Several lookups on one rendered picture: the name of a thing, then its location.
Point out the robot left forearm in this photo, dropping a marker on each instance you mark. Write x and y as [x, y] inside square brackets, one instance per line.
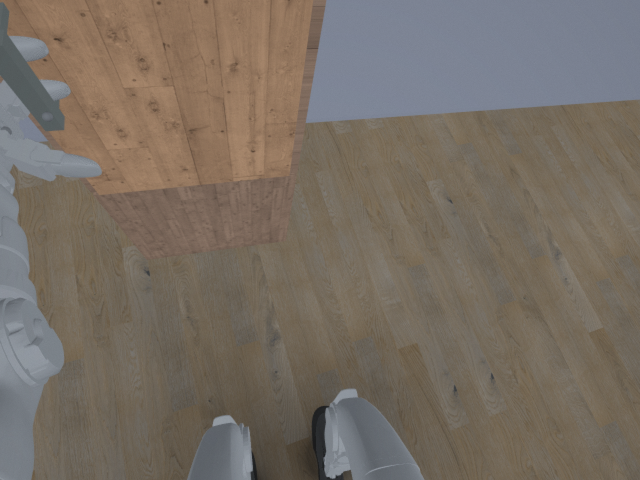
[14, 254]

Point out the handle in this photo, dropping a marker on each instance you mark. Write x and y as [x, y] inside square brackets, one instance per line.
[22, 80]

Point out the left robot hand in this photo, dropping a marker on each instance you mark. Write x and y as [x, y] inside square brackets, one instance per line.
[27, 155]

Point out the robot right thigh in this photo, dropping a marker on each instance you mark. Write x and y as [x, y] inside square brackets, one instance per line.
[374, 449]

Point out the cupboard door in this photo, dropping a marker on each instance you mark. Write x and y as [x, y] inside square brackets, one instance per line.
[173, 93]

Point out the right robot shin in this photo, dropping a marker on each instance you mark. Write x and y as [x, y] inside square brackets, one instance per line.
[337, 464]

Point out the robot left upper arm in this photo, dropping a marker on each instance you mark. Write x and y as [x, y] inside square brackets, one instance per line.
[30, 353]

